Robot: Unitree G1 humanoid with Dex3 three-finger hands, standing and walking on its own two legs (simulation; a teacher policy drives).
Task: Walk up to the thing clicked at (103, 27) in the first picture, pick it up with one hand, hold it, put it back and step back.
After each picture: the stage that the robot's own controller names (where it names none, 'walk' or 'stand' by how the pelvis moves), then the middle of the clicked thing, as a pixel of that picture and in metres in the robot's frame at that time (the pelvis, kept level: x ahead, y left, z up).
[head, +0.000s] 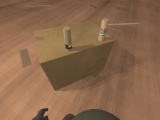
stand; (103, 30) +0.96 -0.11 +0.03
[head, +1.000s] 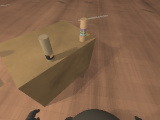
walk; (83, 30) +0.87 +0.07 +0.03
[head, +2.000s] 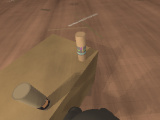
stand; (81, 48) +0.53 +0.12 +0.08
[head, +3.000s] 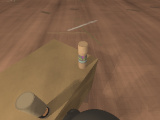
stand; (82, 56) +0.50 +0.12 +0.04
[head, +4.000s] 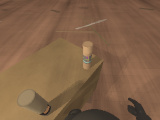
stand; (87, 56) +0.49 +0.09 +0.04
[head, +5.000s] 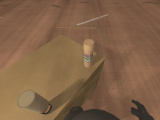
stand; (88, 54) +0.49 +0.08 +0.04
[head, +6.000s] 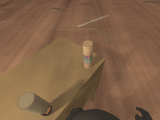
stand; (87, 56) +0.49 +0.08 +0.04
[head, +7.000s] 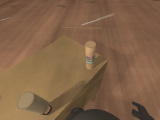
stand; (90, 56) +0.48 +0.06 +0.03
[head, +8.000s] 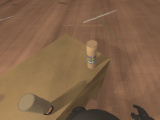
stand; (91, 56) +0.47 +0.06 +0.03
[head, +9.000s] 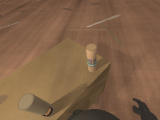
stand; (91, 59) +0.46 +0.05 +0.03
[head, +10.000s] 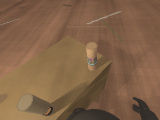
stand; (92, 58) +0.46 +0.05 +0.03
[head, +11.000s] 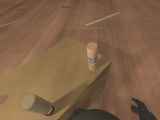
stand; (92, 58) +0.47 +0.04 +0.03
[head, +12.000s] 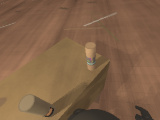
stand; (91, 57) +0.47 +0.05 +0.03
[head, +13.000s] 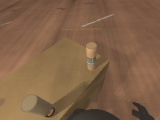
stand; (91, 57) +0.48 +0.05 +0.03
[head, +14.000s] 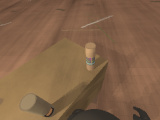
stand; (90, 58) +0.48 +0.05 +0.03
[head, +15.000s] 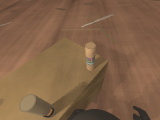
stand; (90, 57) +0.48 +0.05 +0.03
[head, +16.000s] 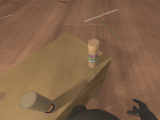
stand; (93, 55) +0.48 +0.05 +0.03
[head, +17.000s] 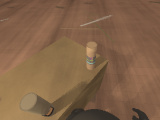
stand; (91, 57) +0.48 +0.05 +0.03
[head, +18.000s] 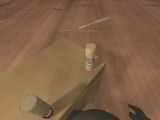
stand; (90, 58) +0.48 +0.06 +0.03
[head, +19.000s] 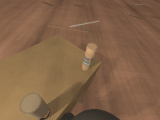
stand; (88, 58) +0.48 +0.04 +0.03
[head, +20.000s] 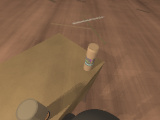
stand; (90, 58) +0.47 +0.03 +0.03
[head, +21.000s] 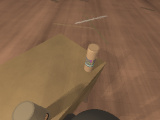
stand; (90, 59) +0.45 +0.02 +0.03
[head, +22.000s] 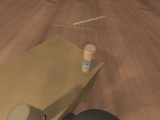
stand; (87, 60) +0.44 +0.06 +0.03
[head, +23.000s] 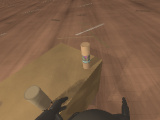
rise first; (86, 56) +0.52 +0.10 +0.04
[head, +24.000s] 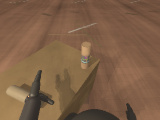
go down; (85, 56) +0.51 +0.09 +0.04
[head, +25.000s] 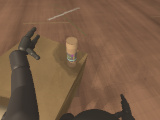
go down; (71, 54) +0.48 +0.09 +0.05
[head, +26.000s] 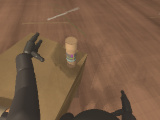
go down; (71, 54) +0.47 +0.10 +0.06
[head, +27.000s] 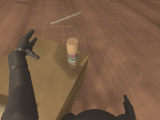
go down; (72, 55) +0.47 +0.10 +0.07
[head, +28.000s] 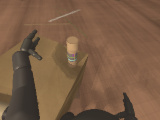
go down; (72, 54) +0.47 +0.09 +0.06
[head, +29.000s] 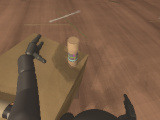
go down; (72, 54) +0.47 +0.10 +0.06
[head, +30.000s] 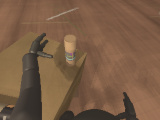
go down; (70, 52) +0.47 +0.10 +0.07
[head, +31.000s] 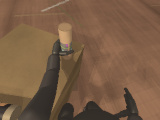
close; (66, 44) +0.50 +0.11 +0.10
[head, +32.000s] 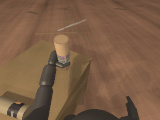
lift; (63, 55) +0.38 +0.16 +0.17
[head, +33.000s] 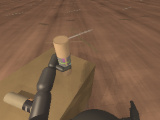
hold; (64, 58) +0.32 +0.16 +0.22
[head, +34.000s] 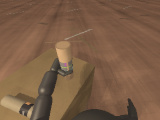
hold; (66, 63) +0.31 +0.15 +0.19
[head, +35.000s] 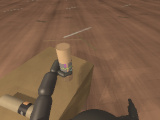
hold; (65, 64) +0.32 +0.15 +0.17
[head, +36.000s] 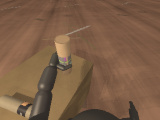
crouch; (64, 57) +0.34 +0.15 +0.20
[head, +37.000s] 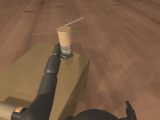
lower; (66, 48) +0.44 +0.14 +0.17
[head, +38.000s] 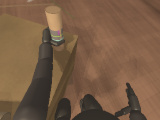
lower; (56, 32) +0.55 +0.12 +0.13
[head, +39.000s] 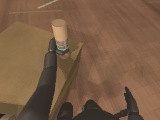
lower; (62, 42) +0.50 +0.12 +0.11
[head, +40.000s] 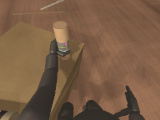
lower; (63, 43) +0.49 +0.12 +0.10
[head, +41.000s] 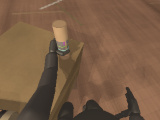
lower; (62, 43) +0.50 +0.12 +0.11
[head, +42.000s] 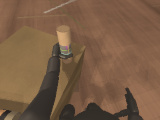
open; (65, 47) +0.48 +0.12 +0.10
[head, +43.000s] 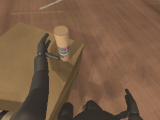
withdraw; (63, 47) +0.47 +0.12 +0.10
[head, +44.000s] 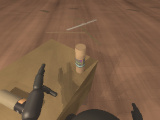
sink last; (80, 60) +0.44 +0.11 +0.06
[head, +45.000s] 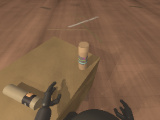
stand; (83, 57) +0.47 +0.09 +0.04
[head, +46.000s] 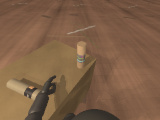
stand; (81, 56) +0.53 +0.09 +0.05
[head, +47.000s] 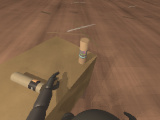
stand; (83, 52) +0.58 +0.06 +0.04
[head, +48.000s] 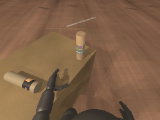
rise; (80, 47) +0.57 +0.11 +0.07
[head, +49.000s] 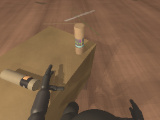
rise; (79, 40) +0.59 +0.11 +0.10
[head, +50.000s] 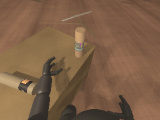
crouch; (79, 44) +0.57 +0.10 +0.08
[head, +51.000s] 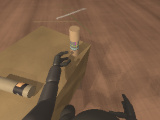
crouch; (74, 43) +0.57 +0.11 +0.07
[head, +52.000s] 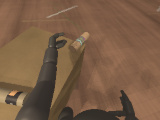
crouch; (80, 41) +0.70 +0.02 -0.02
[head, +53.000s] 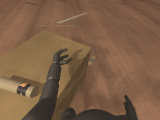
crouch; (91, 60) +1.05 -0.15 -0.71
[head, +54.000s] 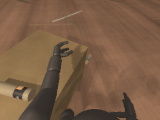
stand; (87, 59) +1.05 -0.14 -0.72
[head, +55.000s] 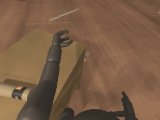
crouch; (85, 57) +1.07 -0.11 -0.72
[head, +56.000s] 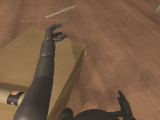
crouch; (82, 56) +1.05 -0.09 -0.71
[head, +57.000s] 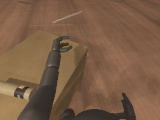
crouch; (84, 58) +1.09 -0.07 -0.71
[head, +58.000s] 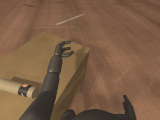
crouch; (84, 59) +1.11 -0.04 -0.72
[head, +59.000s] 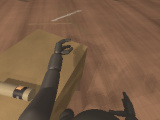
crouch; (80, 55) +1.12 +0.01 -0.72
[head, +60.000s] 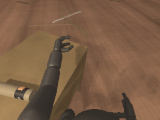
crouch; (78, 55) +1.15 +0.06 -0.72
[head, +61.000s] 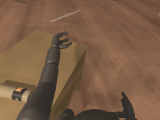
crouch; (74, 53) +1.17 +0.12 -0.72
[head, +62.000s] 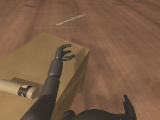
crouch; (75, 54) +1.21 +0.17 -0.72
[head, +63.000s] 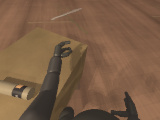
crouch; (68, 49) +1.24 +0.25 -0.71
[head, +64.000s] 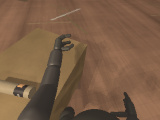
crouch; (64, 48) +1.29 +0.33 -0.71
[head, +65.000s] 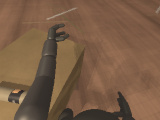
crouch; (58, 46) +1.31 +0.42 -0.71
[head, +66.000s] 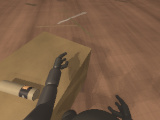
stand; (62, 47) +1.36 +0.50 -0.72
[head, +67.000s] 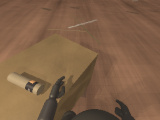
stand; (66, 48) +1.43 +0.52 -0.72
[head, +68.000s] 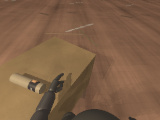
stand; (61, 49) +1.54 +0.53 -0.73
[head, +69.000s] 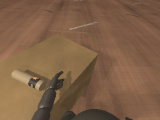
walk; (61, 45) +1.63 +0.56 -0.73
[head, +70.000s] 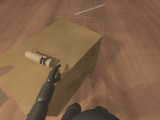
walk; (64, 30) +1.86 +0.55 -0.72
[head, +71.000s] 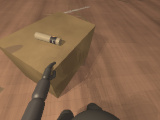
walk; (53, 24) +2.10 +0.79 -0.72
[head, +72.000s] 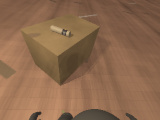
stand; (61, 25) +2.33 +0.95 -0.73
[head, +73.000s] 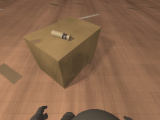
stand; (62, 27) +2.38 +0.87 -0.74
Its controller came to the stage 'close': yes
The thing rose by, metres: 0.19
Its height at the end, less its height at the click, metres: -0.77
